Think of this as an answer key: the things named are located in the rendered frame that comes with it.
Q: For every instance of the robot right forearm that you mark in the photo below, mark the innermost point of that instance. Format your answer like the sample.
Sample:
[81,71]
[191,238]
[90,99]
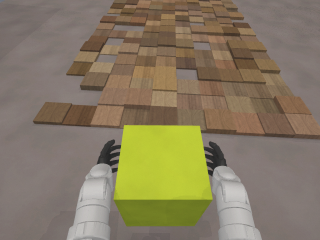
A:
[233,206]

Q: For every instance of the right robot hand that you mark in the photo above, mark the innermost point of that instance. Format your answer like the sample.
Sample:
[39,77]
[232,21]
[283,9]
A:
[217,158]

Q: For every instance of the carton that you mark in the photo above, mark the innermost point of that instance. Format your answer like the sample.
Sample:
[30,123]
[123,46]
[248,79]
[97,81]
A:
[162,177]

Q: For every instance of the robot left forearm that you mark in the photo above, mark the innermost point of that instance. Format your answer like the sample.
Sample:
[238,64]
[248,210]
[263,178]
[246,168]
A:
[91,220]

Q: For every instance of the left robot hand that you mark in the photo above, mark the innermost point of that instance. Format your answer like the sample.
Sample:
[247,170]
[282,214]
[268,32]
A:
[105,155]

